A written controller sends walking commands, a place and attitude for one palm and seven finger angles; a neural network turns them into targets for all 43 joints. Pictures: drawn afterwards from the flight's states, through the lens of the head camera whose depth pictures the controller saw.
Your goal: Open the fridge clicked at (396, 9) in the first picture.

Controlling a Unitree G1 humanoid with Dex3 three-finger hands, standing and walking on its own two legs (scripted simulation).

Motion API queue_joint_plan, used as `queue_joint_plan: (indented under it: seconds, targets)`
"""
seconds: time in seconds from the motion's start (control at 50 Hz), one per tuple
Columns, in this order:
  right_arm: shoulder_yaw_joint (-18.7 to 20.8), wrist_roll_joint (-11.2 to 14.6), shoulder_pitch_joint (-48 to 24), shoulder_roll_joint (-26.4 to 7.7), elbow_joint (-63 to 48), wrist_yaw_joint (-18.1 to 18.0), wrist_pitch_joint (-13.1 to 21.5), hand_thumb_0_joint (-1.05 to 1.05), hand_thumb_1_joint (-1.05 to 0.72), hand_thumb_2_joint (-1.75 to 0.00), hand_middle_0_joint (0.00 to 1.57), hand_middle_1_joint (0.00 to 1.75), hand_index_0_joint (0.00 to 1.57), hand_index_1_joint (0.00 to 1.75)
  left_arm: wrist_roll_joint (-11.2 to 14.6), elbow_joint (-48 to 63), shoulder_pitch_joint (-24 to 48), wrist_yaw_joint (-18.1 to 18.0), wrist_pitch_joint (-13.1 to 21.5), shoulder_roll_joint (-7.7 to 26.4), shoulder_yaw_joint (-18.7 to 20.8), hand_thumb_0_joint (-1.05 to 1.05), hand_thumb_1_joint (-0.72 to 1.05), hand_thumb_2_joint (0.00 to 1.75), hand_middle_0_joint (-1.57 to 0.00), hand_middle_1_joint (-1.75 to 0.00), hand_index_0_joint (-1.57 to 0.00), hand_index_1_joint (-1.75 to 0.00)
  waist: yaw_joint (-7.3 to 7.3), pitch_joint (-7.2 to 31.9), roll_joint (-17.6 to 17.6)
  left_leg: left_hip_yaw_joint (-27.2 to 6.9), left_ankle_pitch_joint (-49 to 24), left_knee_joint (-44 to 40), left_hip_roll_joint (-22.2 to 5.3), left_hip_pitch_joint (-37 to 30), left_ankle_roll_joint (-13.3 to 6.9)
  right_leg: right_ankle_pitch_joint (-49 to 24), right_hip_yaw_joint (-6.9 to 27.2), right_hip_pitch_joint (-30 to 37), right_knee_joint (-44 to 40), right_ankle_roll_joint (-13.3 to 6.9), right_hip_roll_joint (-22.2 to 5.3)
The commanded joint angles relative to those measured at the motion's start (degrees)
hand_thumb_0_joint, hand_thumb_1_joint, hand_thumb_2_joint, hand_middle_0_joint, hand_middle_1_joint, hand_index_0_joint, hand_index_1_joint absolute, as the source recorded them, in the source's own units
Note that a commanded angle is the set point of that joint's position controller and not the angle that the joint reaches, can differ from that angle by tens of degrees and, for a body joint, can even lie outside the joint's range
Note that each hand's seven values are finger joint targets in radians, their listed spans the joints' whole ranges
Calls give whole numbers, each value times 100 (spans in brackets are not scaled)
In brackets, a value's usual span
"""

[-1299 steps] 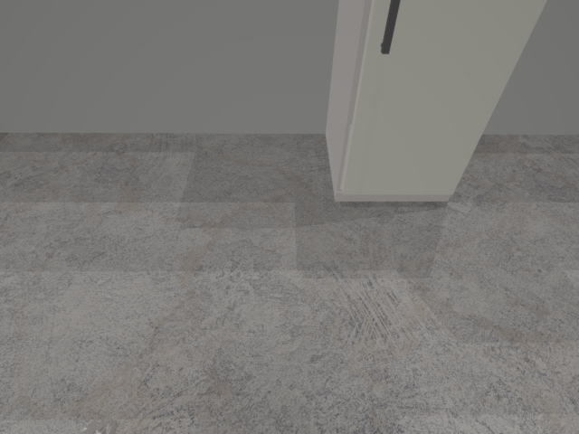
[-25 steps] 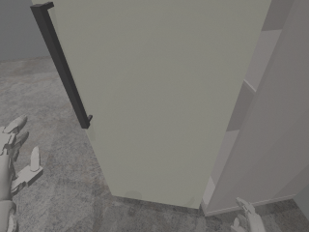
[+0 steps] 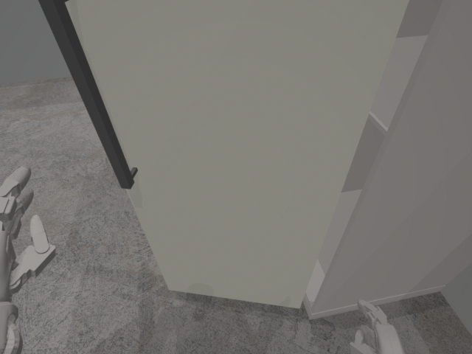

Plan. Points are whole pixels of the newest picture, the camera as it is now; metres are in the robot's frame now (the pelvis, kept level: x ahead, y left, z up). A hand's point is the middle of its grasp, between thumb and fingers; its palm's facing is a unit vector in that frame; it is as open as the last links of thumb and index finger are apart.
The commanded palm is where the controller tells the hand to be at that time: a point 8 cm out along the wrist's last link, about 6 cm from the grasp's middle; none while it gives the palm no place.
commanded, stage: step back with the hand held close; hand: left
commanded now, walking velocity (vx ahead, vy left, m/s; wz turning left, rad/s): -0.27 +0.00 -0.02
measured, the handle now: (103, 108) +0.47 +0.31 +0.19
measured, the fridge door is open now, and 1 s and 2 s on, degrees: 71 71 71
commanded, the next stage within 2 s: stop stepping back and stand still in 1.02 s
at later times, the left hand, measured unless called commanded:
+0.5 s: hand out of the picture +0.13 +0.32 +0.15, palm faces +0.48 -0.76 -0.45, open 7.4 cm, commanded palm +0.07 +0.35 +0.17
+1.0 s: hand out of the picture +0.04 +0.32 +0.16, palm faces +0.49 -0.77 -0.40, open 7.4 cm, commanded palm -0.02 +0.35 +0.17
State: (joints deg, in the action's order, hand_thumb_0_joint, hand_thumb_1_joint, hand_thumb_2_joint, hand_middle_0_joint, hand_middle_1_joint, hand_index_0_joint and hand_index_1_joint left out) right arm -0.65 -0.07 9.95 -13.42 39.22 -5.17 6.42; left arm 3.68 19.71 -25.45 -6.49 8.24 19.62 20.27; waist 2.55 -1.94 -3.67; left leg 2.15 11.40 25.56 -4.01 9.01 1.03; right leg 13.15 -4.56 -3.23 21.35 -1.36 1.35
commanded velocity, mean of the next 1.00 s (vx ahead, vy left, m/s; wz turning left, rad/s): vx -0.31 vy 0.00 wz -0.04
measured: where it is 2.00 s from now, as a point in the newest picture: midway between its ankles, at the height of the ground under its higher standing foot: outside the picture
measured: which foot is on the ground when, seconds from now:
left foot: down 0.00-0.88, up 0.90-1.00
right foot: down 0.00-1.00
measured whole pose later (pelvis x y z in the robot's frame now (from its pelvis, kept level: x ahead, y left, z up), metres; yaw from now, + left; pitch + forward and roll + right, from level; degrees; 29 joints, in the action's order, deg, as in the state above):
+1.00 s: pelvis -0.14 +0.05 -0.02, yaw +3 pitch -1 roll -1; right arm -0.6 -0.7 10.9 -11.9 35.9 -5.0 5.1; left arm 1.2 30.6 -28.8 -9.4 13.0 23.3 22.5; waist 2.1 -1.3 2.3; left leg 1.1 15.1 37.6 -0.3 24.5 0.2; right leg 11.3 2.6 -20.9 33.4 1.3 1.0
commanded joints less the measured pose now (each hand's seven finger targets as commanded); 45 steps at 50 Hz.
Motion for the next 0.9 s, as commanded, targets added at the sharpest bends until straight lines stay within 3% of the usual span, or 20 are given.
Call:
queue_joint_plan:
  seconds: [0.0,0.04,0.1,0.14,0.22,0.3,0.4,0.48,0.5,0.54,0.58,0.62,0.68,0.7,0.74,0.78,0.8,0.84,0.86,0.88]
  targets:
    - [207,10,-642,-529,-1154,-54,63,0,-90,-90,20,30,20,30,-51,1531,-108,-108,314,1195,654,0,90,90,-20,-30,-20,-30,-67,949,166,15,-1291,404,132,-132,-260,-2265,621,-723,-56,139,-893]
    - [213,25,-609,-542,-1272,-101,-35,0,-90,-90,20,30,20,30,-35,1626,-369,-168,260,1299,779,0,90,90,-20,-30,-20,-30,-72,1094,93,-12,-1586,428,51,-151,-241,-2006,574,-851,97,113,-835]
    - [224,30,-621,-581,-1380,-164,-144,0,-90,-90,20,30,20,30,-12,1869,-300,-235,245,1499,951,0,90,90,-20,-30,-20,-30,-95,1041,196,-143,-1601,400,-10,7,-225,-1628,545,-1006,185,93,-761]
    - [219,41,-610,-603,-1454,-189,-179,0,-90,-90,20,30,20,30,-11,1831,-292,-271,245,1446,930,0,90,90,-20,-30,-20,-30,-86,892,119,-280,-1398,201,-95,224,-249,-1089,492,-1072,261,115,-606]
    - [221,34,-605,-679,-1513,-222,-144,0,-90,-90,20,30,20,30,-45,1799,-163,-330,364,1398,935,0,90,90,-20,-30,-20,-30,-67,621,-268,-659,-27,-496,-323,942,-365,-77,394,-910,528,167,-280]
    - [265,22,-544,-756,-1518,-209,-36,0,-90,-90,20,30,20,30,-162,1806,37,-356,518,1255,911,0,90,90,-20,-30,-20,-30,-56,637,-529,-934,1715,-1012,-480,1965,-524,127,388,-243,1007,199,-134]
    - [303,25,-471,-769,-1516,-160,103,0,-90,-90,20,30,20,30,-266,1901,-76,-367,675,1303,1042,0,90,90,-20,-30,-20,-30,-63,666,-447,-1076,2459,-1013,-506,2586,-623,51,514,30,1283,195,-65]
    - [285,-2,-364,-654,-1410,-143,164,0,-90,-90,20,30,20,30,-252,1950,78,-380,746,1266,986,0,90,90,-20,-30,-20,-30,-150,425,174,-700,2349,-282,-181,2287,-442,736,966,-856,579,7,-421]
    - [306,-39,-358,-651,-1362,-153,176,0,-90,-90,20,30,20,30,-247,2042,198,-391,760,1376,1035,0,90,90,-20,-30,-20,-30,-163,442,343,-656,2129,-51,-96,2026,-388,871,1171,-1132,342,-71,-564]
    - [249,-42,-327,-556,-1267,-141,195,0,-90,-90,20,30,20,30,-206,1973,245,-422,744,1285,891,0,90,90,-20,-30,-20,-30,-193,457,573,-509,1588,374,31,1451,-268,975,1341,-1755,61,-175,-826]
    - [237,-50,-357,-572,-1222,-150,224,0,-90,-90,20,30,20,30,-209,2051,347,-474,767,1304,873,0,90,90,-20,-30,-20,-30,-206,536,269,-580,1526,354,-7,1294,-276,978,1250,-1878,134,-157,-794]
    - [250,-46,-417,-621,-1266,-186,284,0,-90,-90,20,30,20,30,-226,2118,276,-484,816,1334,960,0,90,90,-20,-30,-20,-30,-175,613,-160,-880,1808,-247,-225,1635,-359,792,864,-1405,590,7,-437]
    - [314,-42,-485,-746,-1391,-184,349,0,-90,-90,20,30,20,30,-309,2123,105,-443,918,1277,1132,0,90,90,-20,-30,-20,-30,-73,681,-1109,-1530,3224,-1435,-805,3158,-651,550,366,104,1999,189,195]
    - [352,-43,-497,-718,-1410,-166,371,0,-90,-90,20,30,20,30,-310,2183,86,-429,958,1432,1243,0,90,90,-20,-30,-20,-30,-47,779,-1136,-1657,3004,-1501,-867,3120,-686,437,358,180,2159,179,277]
    - [353,-43,-488,-641,-1425,-102,392,0,-90,-90,20,30,20,30,-229,2095,-261,-368,972,1340,1171,0,90,90,-20,-30,-20,-30,-53,740,-830,-1441,2477,-1266,-828,2720,-628,732,475,-145,1885,88,243]
    - [362,-59,-468,-627,-1394,-50,380,0,-90,-90,20,30,20,30,-161,2001,-360,-336,986,1342,1171,0,90,90,-20,-30,-20,-30,-93,483,-618,-1110,2429,-859,-559,2599,-451,911,823,-520,1035,-118,59]
    - [372,-79,-435,-594,-1378,-46,378,0,-90,-90,20,30,20,30,-169,2082,-214,-339,992,1450,1211,0,90,90,-20,-30,-20,-30,-127,518,-145,-845,2085,-333,-249,2254,-320,765,1362,-894,494,-252,-249]
    - [341,-26,-353,-472,-1254,-29,311,0,-90,-90,20,30,20,30,-142,2121,-5,-383,893,1509,1048,0,90,90,-20,-30,-20,-30,-136,634,1159,-188,1289,1458,324,993,60,1387,2493,-2415,-582,-646,-1339]
    - [325,-60,-341,-426,-1163,-21,253,0,-90,-90,20,30,20,30,-170,2104,102,-435,819,1549,996,0,90,90,-20,-30,-20,-30,-143,627,1422,-94,1007,2280,422,702,104,891,2788,-2857,-807,-845,-1856]
    - [289,-92,-362,-373,-1131,-17,207,0,-90,-90,20,30,20,30,-186,2091,171,-458,763,1532,955,0,90,90,-20,-30,-20,-30,-151,662,1490,-137,975,2598,411,854,76,-230,2536,-2615,-612,-858,-1907]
